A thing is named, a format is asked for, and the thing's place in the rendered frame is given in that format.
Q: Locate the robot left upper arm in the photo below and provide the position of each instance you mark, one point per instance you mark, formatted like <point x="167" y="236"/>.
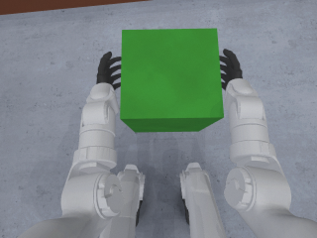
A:
<point x="88" y="203"/>

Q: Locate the robot right upper arm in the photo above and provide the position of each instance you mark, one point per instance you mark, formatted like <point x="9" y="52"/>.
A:
<point x="262" y="198"/>

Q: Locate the left robot hand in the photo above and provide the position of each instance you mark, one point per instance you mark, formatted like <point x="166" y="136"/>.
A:
<point x="105" y="71"/>

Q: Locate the right robot hand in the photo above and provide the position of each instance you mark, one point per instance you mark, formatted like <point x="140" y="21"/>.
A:
<point x="232" y="68"/>

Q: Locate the right robot thigh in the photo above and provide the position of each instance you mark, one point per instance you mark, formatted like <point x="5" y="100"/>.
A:
<point x="204" y="217"/>

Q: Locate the robot right forearm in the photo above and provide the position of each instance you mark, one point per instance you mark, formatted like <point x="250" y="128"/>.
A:
<point x="250" y="144"/>

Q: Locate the robot left foot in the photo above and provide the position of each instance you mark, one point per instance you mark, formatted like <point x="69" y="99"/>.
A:
<point x="138" y="213"/>

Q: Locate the robot left forearm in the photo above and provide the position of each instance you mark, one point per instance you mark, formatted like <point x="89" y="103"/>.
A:
<point x="96" y="147"/>

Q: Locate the carton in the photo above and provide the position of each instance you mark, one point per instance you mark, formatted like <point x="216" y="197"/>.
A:
<point x="170" y="80"/>

